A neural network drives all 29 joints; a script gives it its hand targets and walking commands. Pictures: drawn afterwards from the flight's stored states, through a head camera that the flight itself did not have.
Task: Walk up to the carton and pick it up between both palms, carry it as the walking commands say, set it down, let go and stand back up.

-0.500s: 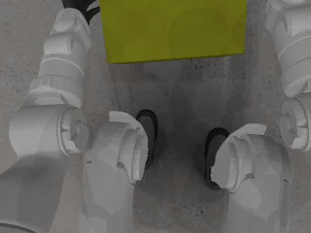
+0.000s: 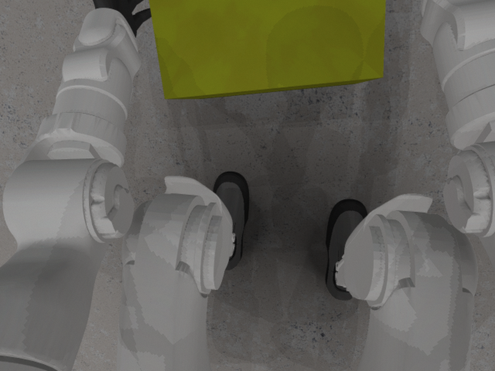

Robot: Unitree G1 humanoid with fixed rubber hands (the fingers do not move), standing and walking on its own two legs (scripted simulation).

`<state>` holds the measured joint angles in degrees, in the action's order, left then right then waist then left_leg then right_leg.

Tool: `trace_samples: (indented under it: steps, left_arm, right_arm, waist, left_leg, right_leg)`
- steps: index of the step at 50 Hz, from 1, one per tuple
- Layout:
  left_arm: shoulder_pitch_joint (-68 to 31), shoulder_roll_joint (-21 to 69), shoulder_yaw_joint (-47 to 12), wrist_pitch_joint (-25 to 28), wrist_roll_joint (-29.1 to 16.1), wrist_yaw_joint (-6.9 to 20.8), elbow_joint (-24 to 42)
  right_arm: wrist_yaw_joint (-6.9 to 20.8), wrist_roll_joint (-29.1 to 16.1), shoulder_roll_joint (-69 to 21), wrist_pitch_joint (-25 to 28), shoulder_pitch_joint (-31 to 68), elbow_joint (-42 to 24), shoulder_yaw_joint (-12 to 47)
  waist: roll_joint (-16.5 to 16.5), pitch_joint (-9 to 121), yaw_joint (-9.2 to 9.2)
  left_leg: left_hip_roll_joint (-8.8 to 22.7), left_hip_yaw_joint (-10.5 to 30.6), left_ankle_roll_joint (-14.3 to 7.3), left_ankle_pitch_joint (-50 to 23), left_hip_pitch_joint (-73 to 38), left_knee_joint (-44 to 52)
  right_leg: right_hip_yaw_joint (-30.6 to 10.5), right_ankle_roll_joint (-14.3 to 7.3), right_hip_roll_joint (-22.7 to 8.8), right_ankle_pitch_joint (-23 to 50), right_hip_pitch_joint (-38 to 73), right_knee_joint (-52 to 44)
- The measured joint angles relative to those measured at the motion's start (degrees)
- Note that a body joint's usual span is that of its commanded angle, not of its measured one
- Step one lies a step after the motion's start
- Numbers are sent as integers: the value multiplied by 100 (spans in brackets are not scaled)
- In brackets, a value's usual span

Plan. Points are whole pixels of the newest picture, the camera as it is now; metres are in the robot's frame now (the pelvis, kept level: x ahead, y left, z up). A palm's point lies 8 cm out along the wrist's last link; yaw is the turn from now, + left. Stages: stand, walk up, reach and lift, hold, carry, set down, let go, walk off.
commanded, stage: set down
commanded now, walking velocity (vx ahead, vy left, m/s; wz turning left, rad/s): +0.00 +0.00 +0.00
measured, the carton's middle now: out of the picture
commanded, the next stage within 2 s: none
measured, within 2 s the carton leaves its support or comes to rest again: neither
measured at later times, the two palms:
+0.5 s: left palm (113, 15) +0.51 +0.24 -0.18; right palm out of the picture +0.57 -0.13 -0.19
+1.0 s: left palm (82, 11) +0.51 +0.27 -0.16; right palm out of the picture +0.58 -0.16 -0.16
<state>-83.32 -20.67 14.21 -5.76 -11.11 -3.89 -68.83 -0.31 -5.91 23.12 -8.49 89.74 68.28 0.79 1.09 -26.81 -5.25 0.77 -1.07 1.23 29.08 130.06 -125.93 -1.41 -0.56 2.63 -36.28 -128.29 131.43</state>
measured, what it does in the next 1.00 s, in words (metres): stands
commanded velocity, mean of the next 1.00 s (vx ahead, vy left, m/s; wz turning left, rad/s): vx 0.00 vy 0.00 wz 0.00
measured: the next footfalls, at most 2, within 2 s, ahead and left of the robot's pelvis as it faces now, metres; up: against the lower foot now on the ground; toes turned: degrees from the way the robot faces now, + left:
none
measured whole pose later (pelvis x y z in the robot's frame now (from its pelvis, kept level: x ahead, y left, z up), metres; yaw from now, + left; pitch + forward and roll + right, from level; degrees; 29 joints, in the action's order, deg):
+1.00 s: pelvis +0.00 +0.00 +0.00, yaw +0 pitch +34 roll +3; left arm -79.9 -22.2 14.6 -3.2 -16.2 -5.5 -61.4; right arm -1.7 -12.0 31.0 -6.9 88.8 62.9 2.3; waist 1.2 -26.3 -6.7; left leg 1.7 -1.2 0.5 28.3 130.7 -125.1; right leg -0.6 -1.1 0.8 -35.4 -128.8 130.3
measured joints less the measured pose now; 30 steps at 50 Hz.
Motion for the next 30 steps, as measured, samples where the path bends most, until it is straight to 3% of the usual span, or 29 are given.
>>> trace_samples:
  steps: [12, 19, 30]
  left_arm:
    - [-200, -4, -45, 257, -101, -38, -265]
    - [-304, 65, -52, 483, -265, -132, -360]
    - [-89, -21, 78, 540, -213, -112, -324]
  right_arm:
    - [-1, -199, 110, 277, 118, 85, 203]
    - [-168, -465, 232, 424, 149, 128, 453]
    - [-165, -532, 475, 427, 175, 327, 397]
  waist:
    - [92, -223, -19]
    - [89, -258, -112]
    - [33, -41, -145]
  left_leg:
    - [-2, -4, -6, -41, -79, 5]
    - [34, -4, 5, -47, -89, 44]
    - [98, -21, -27, -10, 58, -13]
  right_leg:
    - [12, -3, -47, 42, 81, -11]
    - [24, -22, -52, 78, 61, -51]
    - [41, -39, -83, 58, -92, -9]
